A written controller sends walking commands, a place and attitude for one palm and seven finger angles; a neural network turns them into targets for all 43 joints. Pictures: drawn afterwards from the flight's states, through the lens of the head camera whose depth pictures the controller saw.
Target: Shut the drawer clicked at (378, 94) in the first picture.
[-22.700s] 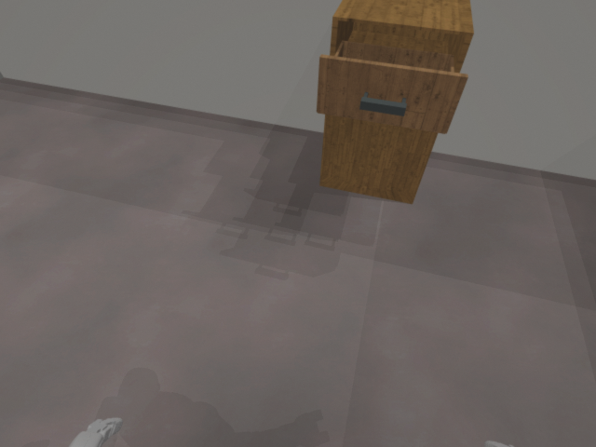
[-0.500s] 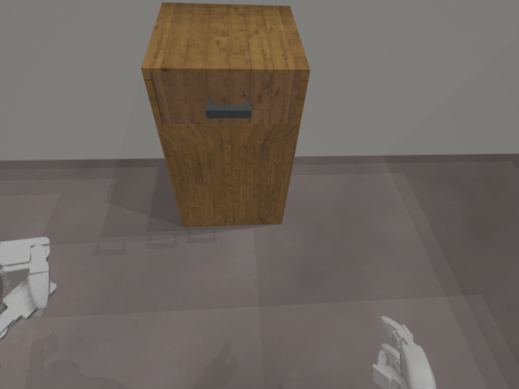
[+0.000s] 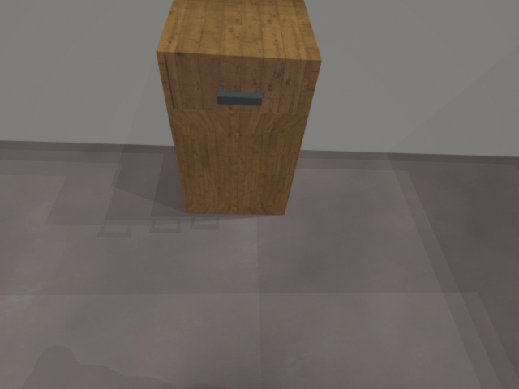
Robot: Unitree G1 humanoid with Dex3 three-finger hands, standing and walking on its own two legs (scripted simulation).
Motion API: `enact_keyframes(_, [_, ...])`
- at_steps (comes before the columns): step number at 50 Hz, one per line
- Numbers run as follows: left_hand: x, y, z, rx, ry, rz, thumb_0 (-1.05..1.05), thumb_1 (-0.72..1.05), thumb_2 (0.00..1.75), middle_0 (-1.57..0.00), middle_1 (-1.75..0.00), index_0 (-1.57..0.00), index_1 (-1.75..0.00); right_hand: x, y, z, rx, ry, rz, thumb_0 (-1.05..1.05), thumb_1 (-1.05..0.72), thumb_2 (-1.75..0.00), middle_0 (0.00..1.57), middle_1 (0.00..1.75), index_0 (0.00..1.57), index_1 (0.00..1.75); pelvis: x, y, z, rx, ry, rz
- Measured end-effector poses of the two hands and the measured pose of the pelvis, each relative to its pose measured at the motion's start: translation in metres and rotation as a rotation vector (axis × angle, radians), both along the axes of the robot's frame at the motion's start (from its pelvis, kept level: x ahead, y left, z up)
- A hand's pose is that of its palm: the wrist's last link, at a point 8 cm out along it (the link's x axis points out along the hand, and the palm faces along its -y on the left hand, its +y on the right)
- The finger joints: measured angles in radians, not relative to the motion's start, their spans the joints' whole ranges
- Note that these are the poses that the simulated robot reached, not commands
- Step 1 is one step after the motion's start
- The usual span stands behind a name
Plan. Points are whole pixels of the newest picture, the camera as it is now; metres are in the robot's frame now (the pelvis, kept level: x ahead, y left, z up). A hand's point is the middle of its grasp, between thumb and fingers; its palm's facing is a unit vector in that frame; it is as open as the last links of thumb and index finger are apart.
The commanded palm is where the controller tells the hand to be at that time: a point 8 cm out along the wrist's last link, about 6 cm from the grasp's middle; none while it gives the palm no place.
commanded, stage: let the arm hang, fingers relaxed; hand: left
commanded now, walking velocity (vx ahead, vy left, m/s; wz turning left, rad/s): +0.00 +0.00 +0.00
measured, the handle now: (239, 93) +0.89 +0.11 -0.08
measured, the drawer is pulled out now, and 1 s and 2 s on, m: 0.00 0.00 0.00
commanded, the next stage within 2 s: look to check the result in 0.66 s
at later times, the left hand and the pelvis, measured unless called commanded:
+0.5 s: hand out of the picture +0.10 +0.22 -0.15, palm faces -0.03 -0.96 -0.29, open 7.3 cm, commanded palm none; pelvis +0.02 +0.00 +0.01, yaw -1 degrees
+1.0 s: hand out of the picture +0.10 +0.22 -0.15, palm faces -0.03 -0.95 -0.31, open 7.4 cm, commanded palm none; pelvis +0.04 -0.01 +0.01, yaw -1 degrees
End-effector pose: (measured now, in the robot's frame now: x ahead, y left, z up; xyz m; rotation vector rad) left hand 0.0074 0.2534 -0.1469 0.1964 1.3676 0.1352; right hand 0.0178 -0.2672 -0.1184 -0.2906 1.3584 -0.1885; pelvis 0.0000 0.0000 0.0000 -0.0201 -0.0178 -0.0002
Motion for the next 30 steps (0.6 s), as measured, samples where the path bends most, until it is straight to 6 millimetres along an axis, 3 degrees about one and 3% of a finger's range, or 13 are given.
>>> enact_keyframes(4, [-0.020, 0.014, 0.008, 0.040, 0.066, 0.016, 0.01, 0.91, 0.90, -0.68, -0.85, -0.68, -0.85, -0.011, 0.005, -0.007, 0.022, 0.029, -0.024, 0.01, -0.90, -0.90, 0.20, 0.30, 0.21, 0.30, 0.001, 0.002, 0.002, -0.001, -0.002, -0.001])
enact_keyframes(9, [-0.016, 0.027, 0.019, 0.087, 0.073, 0.019, 0.01, 0.91, 0.90, -0.49, -0.63, -0.49, -0.63, -0.006, 0.012, -0.016, 0.057, 0.014, -0.035, 0.01, -0.90, -0.90, 0.21, 0.30, 0.21, 0.30, 0.004, 0.004, 0.003, 0.004, -0.005, -0.007])
enact_keyframes(17, [0.033, 0.028, 0.027, 0.106, -0.038, -0.007, 0.01, 0.91, 0.90, -0.27, -0.38, -0.27, -0.39, 0.021, 0.016, -0.019, 0.082, -0.051, -0.030, 0.01, -0.90, -0.90, 0.21, 0.30, 0.21, 0.30, 0.010, 0.004, 0.005, 0.013, -0.010, -0.012])
enact_keyframes(24, [0.078, 0.014, 0.027, 0.075, -0.137, -0.043, 0.01, 0.91, 0.90, -0.21, -0.32, -0.22, -0.32, 0.043, 0.005, -0.011, 0.058, -0.101, -0.027, 0.01, -0.90, -0.90, 0.21, 0.30, 0.21, 0.30, 0.016, 0.000, 0.007, 0.016, -0.012, -0.016])
enact_keyframes(30, [0.098, 0.004, 0.026, 0.050, -0.164, -0.060, 0.01, 0.91, 0.90, -0.20, -0.30, -0.21, -0.31, 0.051, -0.008, -0.004, 0.025, -0.109, -0.028, 0.00, -0.90, -0.90, 0.21, 0.30, 0.21, 0.30, 0.021, -0.003, 0.008, 0.017, -0.008, -0.017])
